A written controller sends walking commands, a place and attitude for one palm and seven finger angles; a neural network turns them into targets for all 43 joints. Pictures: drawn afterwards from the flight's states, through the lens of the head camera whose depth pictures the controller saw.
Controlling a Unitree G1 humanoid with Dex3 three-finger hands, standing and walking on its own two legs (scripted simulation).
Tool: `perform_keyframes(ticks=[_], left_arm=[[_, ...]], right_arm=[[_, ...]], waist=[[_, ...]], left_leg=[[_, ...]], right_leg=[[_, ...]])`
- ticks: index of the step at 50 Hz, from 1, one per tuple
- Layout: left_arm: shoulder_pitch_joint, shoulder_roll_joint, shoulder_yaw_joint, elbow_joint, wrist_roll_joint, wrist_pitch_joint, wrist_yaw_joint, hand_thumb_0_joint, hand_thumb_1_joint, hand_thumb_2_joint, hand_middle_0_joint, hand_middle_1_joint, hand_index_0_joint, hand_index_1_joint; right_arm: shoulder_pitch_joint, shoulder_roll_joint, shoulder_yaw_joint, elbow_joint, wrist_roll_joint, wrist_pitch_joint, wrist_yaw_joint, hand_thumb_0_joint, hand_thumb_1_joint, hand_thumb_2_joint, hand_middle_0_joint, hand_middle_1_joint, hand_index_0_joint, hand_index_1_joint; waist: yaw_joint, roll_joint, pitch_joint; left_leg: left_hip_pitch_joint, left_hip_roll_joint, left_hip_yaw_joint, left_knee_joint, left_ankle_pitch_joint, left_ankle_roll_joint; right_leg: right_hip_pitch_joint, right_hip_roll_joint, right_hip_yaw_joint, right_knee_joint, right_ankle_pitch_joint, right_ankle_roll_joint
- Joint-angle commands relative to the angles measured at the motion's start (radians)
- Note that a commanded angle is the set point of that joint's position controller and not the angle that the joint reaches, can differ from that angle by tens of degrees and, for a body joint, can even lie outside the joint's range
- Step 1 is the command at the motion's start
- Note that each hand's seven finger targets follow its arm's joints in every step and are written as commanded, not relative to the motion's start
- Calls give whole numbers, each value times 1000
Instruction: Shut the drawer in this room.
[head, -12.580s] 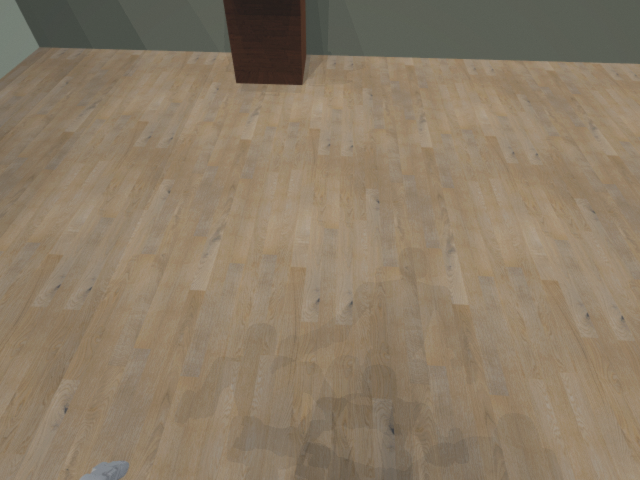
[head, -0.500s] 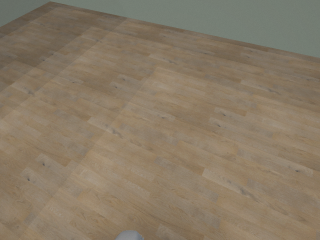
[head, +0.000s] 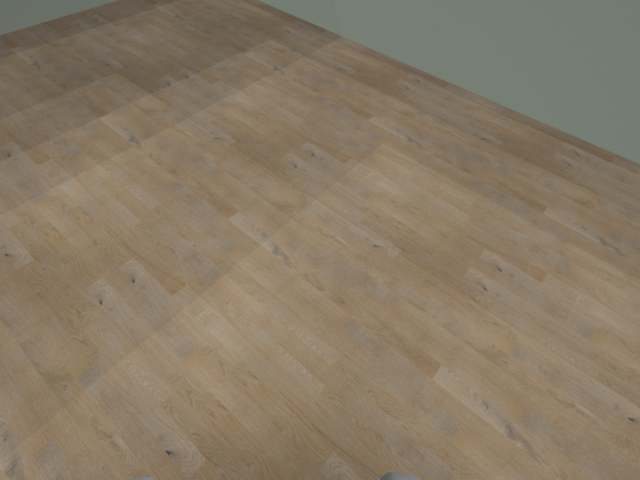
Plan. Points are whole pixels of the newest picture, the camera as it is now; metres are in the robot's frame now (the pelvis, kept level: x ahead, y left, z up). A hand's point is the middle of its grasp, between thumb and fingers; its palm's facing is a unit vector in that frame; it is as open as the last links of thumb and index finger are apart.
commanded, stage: turn or walk to find it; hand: left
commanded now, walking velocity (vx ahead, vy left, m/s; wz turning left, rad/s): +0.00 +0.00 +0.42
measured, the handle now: out of the picture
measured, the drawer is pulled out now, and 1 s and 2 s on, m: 0.17 0.17 0.17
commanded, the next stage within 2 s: none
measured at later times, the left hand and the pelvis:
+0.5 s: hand out of the picture -0.01 +0.17 -0.17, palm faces +0.25 -0.94 -0.25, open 7.4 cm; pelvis -0.02 -0.03 +0.00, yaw +14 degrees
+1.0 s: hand out of the picture -0.06 +0.23 -0.17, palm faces +0.44 -0.86 -0.24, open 7.4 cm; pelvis -0.06 +0.01 +0.00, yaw +25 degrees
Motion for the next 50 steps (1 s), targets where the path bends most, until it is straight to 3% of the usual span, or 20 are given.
perform_keyframes(ticks=[1, 4, 6, 7, 8, 9, 10, 11, 13, 15, 25, 28, 29, 30, 31, 33, 35, 37, 47, 50], left_arm=[[-21, 58, 7, -89, -6, -28, 2, 0, 900, 900, -200, -300, -200, -300], [18, 53, 7, -89, -11, -37, 5, 0, 900, 900, -200, -300, -200, -300], [78, 69, 12, -75, -10, -51, 8, 0, 900, 900, -200, -300, -200, -300], [111, 106, 17, -68, -6, -63, 13, 0, 900, 900, -200, -300, -200, -300], [133, 186, 33, -65, 9, -72, 20, 0, 900, 900, -200, -300, -200, -300], [131, 209, 32, -78, 5, -69, 17, 0, 900, 900, -200, -300, -200, -300], [93, 185, 36, -88, 0, -68, 19, 0, 900, 900, -200, -300, -200, -300], [39, 159, 31, -100, -1, -61, 21, 0, 900, 900, -200, -300, -200, -300], [-26, 109, 15, -116, 0, -66, 17, 0, 900, 900, -200, -300, -200, -300], [4, 102, 12, -107, 2, -71, 18, 0, 900, 900, -200, -300, -200, -300], [121, 180, 38, -37, 16, -58, 13, 0, 900, 900, -200, -300, -200, -300], [86, 173, 42, -30, 6, -48, 11, 0, 900, 900, -200, -300, -200, -300], [93, 144, 37, -39, -4, -40, 8, 0, 900, 900, -200, -300, -200, -300], [101, 74, 23, -72, -10, -35, 2, 0, 900, 900, -200, -300, -200, -300], [23, 66, 6, -94, 2, -23, 8, 0, 900, 900, -200, -300, -200, -300], [-18, 75, 17, -72, -2, -17, 8, 0, 900, 900, -200, -300, -200, -300], [24, 78, 20, -38, -2, -22, -4, 0, 900, 900, -200, -300, -200, -300], [44, 80, 18, -24, -2, -24, -6, 0, 900, 900, -200, -300, -200, -300], [-38, 57, 11, -77, -5, -25, 2, 0, 900, 900, -200, -300, -200, -300], [-20, 47, 8, -84, -8, -28, 4, 0, 900, 900, -200, -300, -200, -300]], right_arm=[[51, -216, -69, -50, -11, -4, -12, 0, -900, -900, 200, 300, 200, 300], [38, -217, -74, -56, -12, -1, -12, 0, -900, -900, 200, 300, 200, 300], [31, -207, -76, -56, -4, -1, -9, 0, -900, -900, 200, 300, 200, 300], [47, -172, -72, -60, 4, -4, -5, 0, -900, -900, 200, 300, 200, 300], [65, -110, -60, -77, 11, -7, 2, 0, -900, -900, 200, 300, 200, 300], [55, -123, -68, -84, 1, 7, -3, 0, -900, -900, 200, 300, 200, 300], [41, -143, -76, -73, -7, 26, -1, 0, -900, -900, 200, 300, 200, 300], [48, -144, -81, -64, -6, 33, 3, 0, -900, -900, 200, 300, 200, 300], [90, -130, -75, -25, -9, 39, 15, 0, -900, -900, 200, 300, 200, 300], [92, -125, -70, -19, -8, 40, 18, 0, -900, -900, 200, 300, 200, 300], [-11, -96, -41, -42, 8, 20, 14, 0, -900, -900, 200, 300, 200, 300], [70, -113, -42, -23, 5, 6, 11, 0, -900, -900, 200, 300, 200, 300], [105, -166, -53, -18, 3, -5, 13, 0, -900, -900, 200, 300, 200, 300], [133, -273, -76, -24, -5, -13, 10, 0, -900, -900, 200, 300, 200, 300], [176, -306, -83, -11, -4, -5, 2, 0, -900, -900, 200, 300, 200, 300], [111, -256, -69, -10, -7, -8, -20, 0, -900, -900, 200, 300, 200, 300], [31, -212, -50, -34, -6, -13, -22, 0, -900, -900, 200, 300, 200, 300], [26, -208, -50, -39, -2, -18, -21, 0, -900, -900, 200, 300, 200, 300], [81, -212, -69, -35, -10, -6, -15, 0, -900, -900, 200, 300, 200, 300], [64, -218, -73, -43, -13, 0, -13, 0, -900, -900, 200, 300, 200, 300]], waist=[[-40, 168, -86], [-22, 187, -111], [10, 148, -141], [20, 59, -159], [22, -181, -180], [31, -216, -150], [25, -234, -103], [-5, -174, -58], [-42, -119, -23], [-30, -149, -35], [35, -199, -95], [-21, -156, -121], [-43, -18, -151], [-55, 300, -149], [-91, 291, -132], [-66, 265, -72], [-23, 189, -70], [-19, 162, -93], [-53, 160, -92], [-42, 169, -105]], left_leg=[[67, 259, -259, -89, 466, 134], [30, 234, -293, -46, 495, 120], [-27, 189, -277, 19, 425, 72], [-125, 140, -243, 92, 273, 24], [-304, 2, -84, 271, -55, -49], [-320, -32, -52, 473, -348, -69], [-319, -2, -93, 622, -336, -66], [-335, 11, -87, 712, -281, -67], [-336, 39, -53, 779, -158, -86], [-331, 49, -30, 767, -129, -102], [-186, 48, 95, 320, -235, -101], [-11, 48, 113, 40, -34, -84], [131, 117, 29, -67, 103, -60], [229, 371, -305, -114, 397, 46], [150, 442, -346, -139, 456, 111], [82, 366, -293, -134, 433, 119], [75, 288, -190, -122, 455, 105], [94, 271, -163, -123, 467, 106], [93, 267, -299, -126, 363, 138], [49, 250, -333, -116, 339, 134]], right_leg=[[8, 25, 0, -127, -19, -11], [113, 56, -14, -295, 31, -24], [257, 51, -21, -511, 204, -31], [391, -25, 43, -616, 292, -46], [508, -261, 263, -642, 422, -131], [381, -401, 333, -672, 449, -236], [263, -371, 327, -706, 339, -255], [223, -329, 276, -708, 293, -244], [202, -236, 106, -682, 303, -202], [226, -224, 57, -674, 349, -196], [342, -274, -14, -565, 592, -229], [265, -245, -83, -448, 511, -152], [149, -200, -122, -316, 381, -99], [-98, -65, -164, -119, -60, -21], [-100, -38, -73, 20, -221, -24], [-132, -37, 14, 137, -125, -29], [-110, -29, 10, 168, -11, -22], [-92, -26, 9, 151, 16, -13], [-44, 16, 20, -60, -27, -10], [32, 40, 13, -163, -25, -23]])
